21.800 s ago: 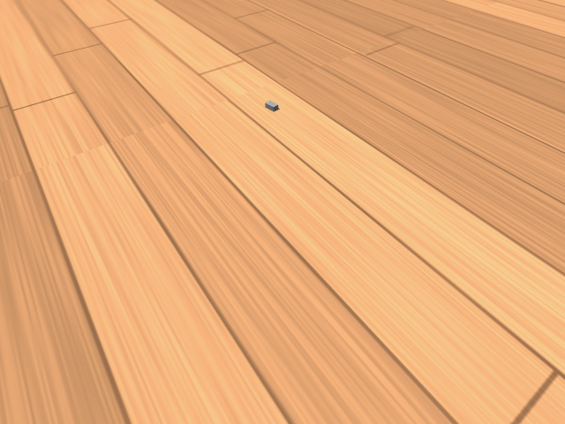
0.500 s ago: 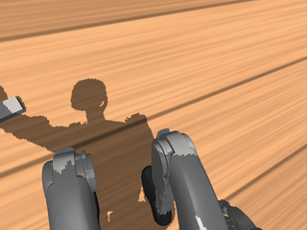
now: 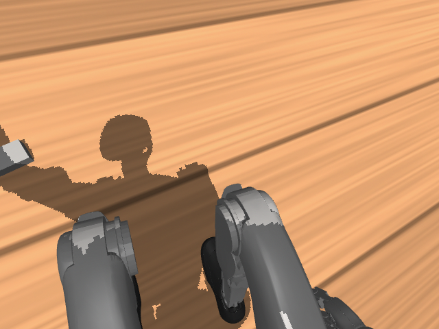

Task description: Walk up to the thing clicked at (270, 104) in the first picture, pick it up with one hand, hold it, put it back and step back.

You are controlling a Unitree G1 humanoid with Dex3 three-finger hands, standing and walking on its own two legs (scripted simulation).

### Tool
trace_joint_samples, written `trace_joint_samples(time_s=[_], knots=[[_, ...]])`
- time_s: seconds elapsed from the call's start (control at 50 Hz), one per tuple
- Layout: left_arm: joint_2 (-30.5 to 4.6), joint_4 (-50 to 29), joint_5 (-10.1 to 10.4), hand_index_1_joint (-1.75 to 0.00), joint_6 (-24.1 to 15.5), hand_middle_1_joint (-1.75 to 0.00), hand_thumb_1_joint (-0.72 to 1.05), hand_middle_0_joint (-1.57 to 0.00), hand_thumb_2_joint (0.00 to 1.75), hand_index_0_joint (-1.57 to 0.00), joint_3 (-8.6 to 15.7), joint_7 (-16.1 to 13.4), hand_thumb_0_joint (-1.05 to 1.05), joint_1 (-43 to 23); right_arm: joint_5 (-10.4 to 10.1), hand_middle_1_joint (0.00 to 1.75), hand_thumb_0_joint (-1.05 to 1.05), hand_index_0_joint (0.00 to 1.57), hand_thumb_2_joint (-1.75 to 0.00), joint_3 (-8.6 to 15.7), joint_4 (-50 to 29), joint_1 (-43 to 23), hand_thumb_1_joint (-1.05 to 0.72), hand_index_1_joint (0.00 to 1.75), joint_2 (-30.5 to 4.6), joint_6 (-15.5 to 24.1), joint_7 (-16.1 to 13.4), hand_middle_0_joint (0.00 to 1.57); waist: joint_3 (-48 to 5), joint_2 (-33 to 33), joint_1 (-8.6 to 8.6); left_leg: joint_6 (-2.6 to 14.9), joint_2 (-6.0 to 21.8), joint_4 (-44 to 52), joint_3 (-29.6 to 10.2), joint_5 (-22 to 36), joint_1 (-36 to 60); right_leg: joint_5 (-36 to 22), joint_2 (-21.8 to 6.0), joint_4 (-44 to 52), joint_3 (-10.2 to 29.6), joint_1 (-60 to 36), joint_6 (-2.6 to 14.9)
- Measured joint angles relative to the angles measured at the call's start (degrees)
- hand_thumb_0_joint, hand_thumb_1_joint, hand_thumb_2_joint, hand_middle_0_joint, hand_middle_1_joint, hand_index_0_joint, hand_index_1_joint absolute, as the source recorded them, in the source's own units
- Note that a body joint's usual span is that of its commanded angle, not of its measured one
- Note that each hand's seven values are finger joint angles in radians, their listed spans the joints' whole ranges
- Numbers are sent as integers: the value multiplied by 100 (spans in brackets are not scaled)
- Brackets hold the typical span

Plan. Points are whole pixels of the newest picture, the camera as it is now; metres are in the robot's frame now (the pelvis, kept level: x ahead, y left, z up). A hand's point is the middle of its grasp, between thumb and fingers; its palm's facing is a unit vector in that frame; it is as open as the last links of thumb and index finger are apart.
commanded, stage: rise first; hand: left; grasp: from above
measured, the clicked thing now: (6, 159) +0.46 +0.35 -0.30
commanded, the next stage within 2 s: none
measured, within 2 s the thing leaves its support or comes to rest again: neither
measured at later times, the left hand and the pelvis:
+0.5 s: hand out of the picture +0.41 +0.39 -0.18, palm faces -0.37 -0.21 -0.90, open 12.5 cm; pelvis +0.00 +0.00 +0.00, yaw +0 degrees
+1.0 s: hand out of the picture +0.42 +0.38 -0.18, palm faces -0.37 -0.22 -0.91, open 12.2 cm; pelvis +0.00 +0.00 +0.00, yaw +0 degrees
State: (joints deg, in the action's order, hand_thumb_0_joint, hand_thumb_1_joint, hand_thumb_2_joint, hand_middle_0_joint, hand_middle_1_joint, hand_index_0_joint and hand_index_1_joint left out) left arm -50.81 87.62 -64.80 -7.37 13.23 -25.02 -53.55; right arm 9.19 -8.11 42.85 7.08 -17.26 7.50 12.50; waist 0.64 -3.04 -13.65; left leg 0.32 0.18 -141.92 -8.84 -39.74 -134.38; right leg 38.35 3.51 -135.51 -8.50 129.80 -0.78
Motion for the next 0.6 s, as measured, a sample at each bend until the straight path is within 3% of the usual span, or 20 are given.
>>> trace_joint_samples(time_s=[0.18, 0.4, 0.6], knots=[[-13, 78, 13, -83, -35, -84, -30, -30, 79, -30, -73, 70, 0, -15, 5, 30, 0, 20, -90, -44, 5, -25, -90, 30, 7, 36, 12, 20, 28, -4, 5, 20, 15, 6, 3, -1, 22, -11, 15, 17, 4, -20, -19], [-15, -5, -70, -81, -49, -81, -27, -32, 77, -32, -17, -46, 0, 26, 7, 30, 0, 20, -90, -12, 11, 6, -90, 30, 10, 44, 9, 20, -34, -30, -5, 17, -17, -33, -6, -21, -31, 39, -10, -15, -7, -3, -16], [46, 10, 25, -78, -58, -79, -25, -34, 75, -34, -102, 37, 0, 50, -1, 30, 0, 20, -90, 9, -15, -48, -90, 30, -4, 52, 48, 20, -30, 13, 35, 19, -15, 19, 17, -16, -5, 36, -13, 15, 14, -11, -15]])
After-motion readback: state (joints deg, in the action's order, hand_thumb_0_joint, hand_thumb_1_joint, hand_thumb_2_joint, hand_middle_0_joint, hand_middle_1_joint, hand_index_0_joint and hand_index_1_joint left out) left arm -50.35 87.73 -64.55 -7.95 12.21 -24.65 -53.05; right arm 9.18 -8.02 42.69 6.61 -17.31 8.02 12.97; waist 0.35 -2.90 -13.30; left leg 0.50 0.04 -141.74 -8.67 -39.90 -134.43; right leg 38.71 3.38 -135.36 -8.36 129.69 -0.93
